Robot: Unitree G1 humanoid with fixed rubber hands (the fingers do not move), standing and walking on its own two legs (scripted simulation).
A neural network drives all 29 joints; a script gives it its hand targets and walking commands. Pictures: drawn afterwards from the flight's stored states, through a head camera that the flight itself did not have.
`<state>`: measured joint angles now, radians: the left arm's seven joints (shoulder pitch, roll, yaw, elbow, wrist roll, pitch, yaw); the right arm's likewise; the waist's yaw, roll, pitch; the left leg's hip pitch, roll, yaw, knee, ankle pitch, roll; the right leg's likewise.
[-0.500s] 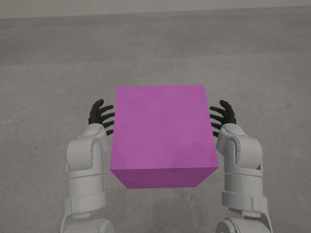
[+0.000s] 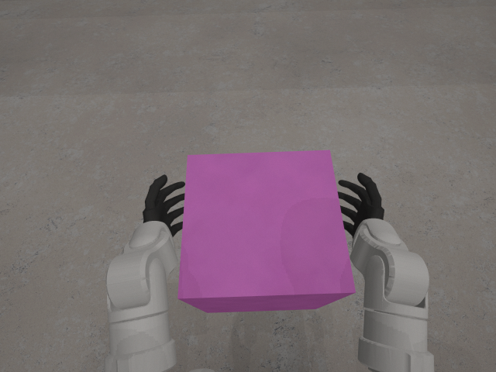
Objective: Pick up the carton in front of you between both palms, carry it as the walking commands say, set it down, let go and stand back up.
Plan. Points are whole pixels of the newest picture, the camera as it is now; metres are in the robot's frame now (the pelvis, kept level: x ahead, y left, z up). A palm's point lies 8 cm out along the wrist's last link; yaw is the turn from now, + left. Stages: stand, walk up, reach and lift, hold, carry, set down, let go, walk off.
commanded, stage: carry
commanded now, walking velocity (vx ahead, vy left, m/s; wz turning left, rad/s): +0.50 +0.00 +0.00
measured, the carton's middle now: (260, 242) +0.33 +0.01 +0.00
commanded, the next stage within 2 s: none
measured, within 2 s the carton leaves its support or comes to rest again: neither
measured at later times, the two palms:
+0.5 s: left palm (182, 118) +0.57 +0.17 +0.06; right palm (336, 131) +0.53 -0.13 +0.07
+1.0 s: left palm (222, 31) +0.87 +0.11 +0.08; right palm (341, 33) +0.88 -0.19 +0.07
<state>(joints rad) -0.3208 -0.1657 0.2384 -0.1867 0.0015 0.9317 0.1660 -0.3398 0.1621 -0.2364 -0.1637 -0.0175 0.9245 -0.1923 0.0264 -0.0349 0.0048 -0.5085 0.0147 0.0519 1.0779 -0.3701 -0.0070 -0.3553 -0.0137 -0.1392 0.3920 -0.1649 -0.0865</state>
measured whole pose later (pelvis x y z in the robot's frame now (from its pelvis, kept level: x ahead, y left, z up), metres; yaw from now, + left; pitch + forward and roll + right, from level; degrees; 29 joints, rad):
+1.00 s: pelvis +0.65 -0.04 +0.00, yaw -1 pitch +5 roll +1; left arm 0.08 -0.14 0.06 -0.51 0.00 1.11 0.15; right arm 0.06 0.13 -0.04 -0.50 -0.01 1.13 -0.15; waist 0.03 0.01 -0.10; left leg -0.50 0.09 0.07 1.10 -0.28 0.01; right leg -0.29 -0.05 -0.23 0.39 -0.18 -0.07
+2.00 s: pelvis +1.03 -0.05 -0.01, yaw -4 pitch +4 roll +0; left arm 0.04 -0.13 0.06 -0.50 0.02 1.16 0.15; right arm 0.04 0.13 -0.05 -0.49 -0.01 1.16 -0.15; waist 0.00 -0.01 -0.14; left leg -0.29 0.08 0.19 0.54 -0.32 -0.01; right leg -0.20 -0.05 -0.15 0.52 -0.39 0.01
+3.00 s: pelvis +0.97 -0.04 -0.01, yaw -3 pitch +2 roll +0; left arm -0.24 -0.15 0.19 0.14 0.24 0.71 0.03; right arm -0.24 0.15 -0.18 0.15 -0.23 0.71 -0.03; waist -0.01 -0.01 -0.06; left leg -0.32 0.08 0.18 0.51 -0.22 0.01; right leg -0.25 -0.06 -0.16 0.52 -0.30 -0.01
